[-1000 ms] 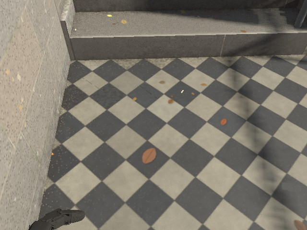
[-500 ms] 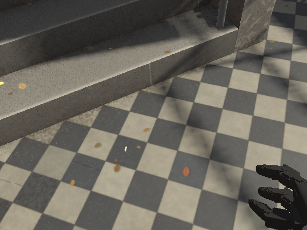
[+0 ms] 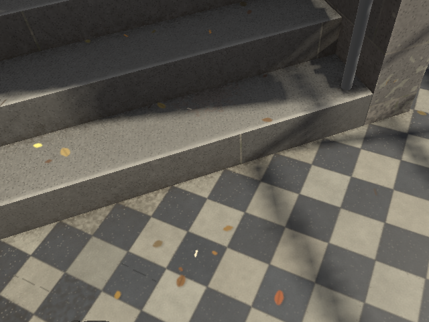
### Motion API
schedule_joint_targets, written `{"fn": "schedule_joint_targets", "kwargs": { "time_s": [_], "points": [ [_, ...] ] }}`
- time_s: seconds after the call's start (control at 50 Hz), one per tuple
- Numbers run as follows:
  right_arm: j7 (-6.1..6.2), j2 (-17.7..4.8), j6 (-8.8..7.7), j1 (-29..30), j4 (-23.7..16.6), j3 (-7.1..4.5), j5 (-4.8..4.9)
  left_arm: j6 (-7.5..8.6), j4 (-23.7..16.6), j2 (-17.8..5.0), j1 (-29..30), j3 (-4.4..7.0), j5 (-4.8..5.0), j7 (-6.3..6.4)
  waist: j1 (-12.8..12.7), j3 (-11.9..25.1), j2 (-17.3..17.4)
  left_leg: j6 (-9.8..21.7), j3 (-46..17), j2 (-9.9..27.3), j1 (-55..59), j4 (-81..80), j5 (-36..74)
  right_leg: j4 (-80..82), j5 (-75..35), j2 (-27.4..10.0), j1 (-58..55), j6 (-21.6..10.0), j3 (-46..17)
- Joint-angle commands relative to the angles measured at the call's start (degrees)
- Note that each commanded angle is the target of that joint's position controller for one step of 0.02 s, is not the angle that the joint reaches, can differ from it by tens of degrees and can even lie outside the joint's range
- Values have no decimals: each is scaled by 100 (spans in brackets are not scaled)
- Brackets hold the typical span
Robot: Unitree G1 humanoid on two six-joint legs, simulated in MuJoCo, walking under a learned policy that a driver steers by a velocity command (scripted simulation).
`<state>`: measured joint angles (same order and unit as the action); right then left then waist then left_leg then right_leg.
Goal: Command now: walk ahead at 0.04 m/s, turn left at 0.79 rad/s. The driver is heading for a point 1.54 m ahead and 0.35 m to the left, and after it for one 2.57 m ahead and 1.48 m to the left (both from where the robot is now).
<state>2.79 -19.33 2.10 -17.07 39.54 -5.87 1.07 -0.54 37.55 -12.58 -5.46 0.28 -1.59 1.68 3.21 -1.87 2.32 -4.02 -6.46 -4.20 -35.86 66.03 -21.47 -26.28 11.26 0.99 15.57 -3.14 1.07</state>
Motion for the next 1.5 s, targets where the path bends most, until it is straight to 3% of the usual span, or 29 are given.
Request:
{"fn": "schedule_joint_targets", "kwargs": {
  "time_s": [0.02, 0.26, 0.44, 0.46, 0.48, 0.5, 0.52, 0.54, 0.62, 0.7, 0.72, 0.74, 0.78, 0.86, 0.88, 0.9, 0.92, 0.94, 0.98, 1.06, 1.08, 1.1, 1.12, 1.18, 1.24, 1.34, 1.38, 1.4, 1.5],
  "points": [
    [50, -437, 72, -477, -282, -155, -47, 110, -505, -583, 643, 184, -5, 53, 39, 362, -789, -344, 184, 495, -437, 1228, 489, 1095, -1190, -1293, -497, -747, -631],
    [-410, -161, 113, 919, -1167, 78, 50, 81, -91, -1491, -435, 654, 108, 3, -705, 543, -866, -141, 840, 1195, -178, -1231, 219, 1411, 276, -2290, -1605, -1086, -28],
    [-670, -225, 38, 1136, -941, 24, 140, 347, 97, -1841, -364, 853, 318, -219, -304, 222, -634, 823, 1526, 963, 1297, -2913, -395, 1343, 1617, -2141, -1499, -376, 1002],
    [-773, -157, 163, 729, -734, 56, -465, 194, 146, -1491, -622, 714, -37, -380, -208, 391, -669, 889, 2057, 436, 2228, -3611, 154, 641, 1712, -1948, -1125, -82, 1629],
    [-674, -375, 142, -231, -290, -88, -462, 193, 173, -1311, -692, 653, -8, -434, 224, 535, -17, 964, 1954, 98, 3628, -3673, 144, -984, 617, -1445, -192, 126, 2073],
    [-547, -979, 77, -1578, 87, -260, -405, 228, -153, -901, 42, 482, -106, -483, 975, 380, 1247, 1388, 3, 1174, 4674, -4276, -876, -3393, 1676, -940, 1853, 255, 1987],
    [-449, -1624, -9, -1235, -202, -299, -324, 362, -806, -499, 673, 331, -284, -521, 742, 20, 1863, 2026, -3075, 2145, 4927, -5246, -1641, -4713, 2628, -8, 4419, 620, 758],
    [-391, -1328, -65, -939, -260, -264, -262, 440, -926, -821, 1003, 361, -424, -518, 796, -37, 517, 2251, -3062, 2479, 4854, -5564, -1907, -4929, 1896, -542, 4943, 627, -141],
    [-315, -627, -501, -306, -120, 36, -378, 466, -186, -1308, -325, 392, -247, -519, -92, 74, 380, 1667, -1066, 1762, 4123, -5766, 238, -3727, 104, -954, 3331, 462, -134],
    [-313, -356, -790, -538, 277, 198, -269, 324, -158, -840, 42, 279, -84, -606, -193, -576, 80, 1190, 481, 1468, 3794, -5811, 4591, -3018, -625, -534, 3069, 187, 126],
    [-159, -501, -732, -286, 236, 200, -144, 606, -407, -791, 398, 297, 386, -558, -268, -762, 176, 1136, 781, 1546, 3373, -5485, 4689, -2545, -841, -454, 3010, 165, -74],
    [-35, -625, -687, -298, 227, 213, -213, 771, -452, -611, 590, 211, 340, -616, -194, -757, -77, 967, 1177, 1453, 3156, -5495, 4776, -1803, -1238, -214, 2687, 165, 113],
    [144, -857, -657, -649, 350, 185, -274, 883, -470, -532, 780, 232, 140, -748, -150, -321, -32, 600, 1352, 1344, 2915, -5190, 5628, -1191, -2206, 292, 1580, 147, 639],
    [304, -1236, -599, 203, -100, 30, -253, 627, 138, -1389, -1913, 680, 181, -689, -1619, 1098, 866, -29, 1331, 1188, 2119, -2256, 7354, -937, -1991, 813, -1659, -197, 339],
    [192, -734, -511, 838, -218, 22, 80, 437, 622, -1204, -2943, 611, -188, -477, -2083, 981, 364, 46, 1677, 575, 1915, 239, 4655, 327, -2406, 221, -2033, -759, -274],
    [53, 100, -464, 237, -393, 227, -66, 396, 532, -1629, -2511, 683, -73, -318, -1239, 821, -1112, 135, 1584, -331, 484, 2261, -1813, -587, -7381, -916, -2751, -988, -1364],
    [-26, 400, -603, -1109, -311, 525, -343, 537, -105, -2197, -1673, 648, -255, -229, -613, 2650, -1796, -293, -362, -173, -838, 3969, -2044, -618, -7210, -1992, -4000, -2291, -3760],
    [-52, -399, -629, -599, -327, 432, -358, 404, -628, -1995, -972, 718, -264, -208, -970, 3162, -966, -24, -550, -69, -389, 3804, -1148, 328, -5348, -1866, -3368, -2254, -4222],
    [93, -321, -286, -319, -325, 345, -463, 136, -298, -1048, -604, 486, 215, -146, -114, 1285, 1015, 182, -51, 401, 25, 2418, -281, 539, -3517, -1458, -1144, -1694, -3061],
    [214, -339, 382, 102, -500, 360, -277, 176, 40, -1422, -1023, 491, 45, -275, -204, 615, -4, 128, 135, 263, 942, 619, -171, 412, -5494, -652, 247, -489, -2460],
    [154, -311, 361, 15, -515, 366, -280, 151, 79, -1515, -916, 543, 94, -265, -117, 795, -352, 115, 111, 264, 982, 69, 140, 597, -3992, -399, 202, -160, -2441],
    [150, -309, 124, 193, -550, 234, -269, 101, -308, -1818, -89, 705, 483, -121, 53, 1071, -485, -14, -246, 78, 746, 308, 209, 916, -1041, -186, 389, -276, -2944],
    [77, -321, 248, 258, -484, 328, -389, 12, -38, -1603, -629, 590, 117, -178, -181, 1157, -893, 62, -39, 330, 1073, -459, 387, 1341, 1538, 12, 311, -103, -2883],
    [-19, -467, 147, 630, -424, 253, -308, -52, -81, -1657, -589, 654, 73, -275, -451, 717, -1588, -119, 140, 125, 1017, -1313, 282, 1735, 2989, 70, 144, -310, -3335],
    [-9, -307, -221, 1258, -349, 287, -304, 75, -67, -1615, -740, 652, -19, -322, -793, 734, -1108, -148, 33, 129, 1244, -2173, 344, 1268, 2378, -65, -222, -693, -3413],
    [27, -607, -434, -84, 61, 148, -85, -161, -561, -1337, 209, 669, 193, -469, 205, 212, -913, 117, 186, 268, 3897, -4710, 349, 585, 2248, 688, 1819, 37, -2906],
    [117, -1578, -582, 209, -24, -97, -230, -113, -714, -775, -341, 467, 183, -357, -178, -35, 1421, 673, -2861, 2945, 3780, -5866, -2716, -2626, 1533, 1119, 3483, 165, -1210],
    [53, -1073, -647, 263, 62, -24, -234, -165, -799, -1353, 80, 546, -133, -430, -222, -150, 893, 1182, -3102, 3030, 3293, -5674, -3161, -3275, 955, 355, 3738, 12, -1050],
    [42, -687, -614, 98, 251, 117, -153, -280, -387, -1164, -153, 538, -232, -612, -246, -581, 245, 842, -265, 1972, 3139, -5497, 475, -4429, 106, 54, 3263, 254, -470]
  ]
}}
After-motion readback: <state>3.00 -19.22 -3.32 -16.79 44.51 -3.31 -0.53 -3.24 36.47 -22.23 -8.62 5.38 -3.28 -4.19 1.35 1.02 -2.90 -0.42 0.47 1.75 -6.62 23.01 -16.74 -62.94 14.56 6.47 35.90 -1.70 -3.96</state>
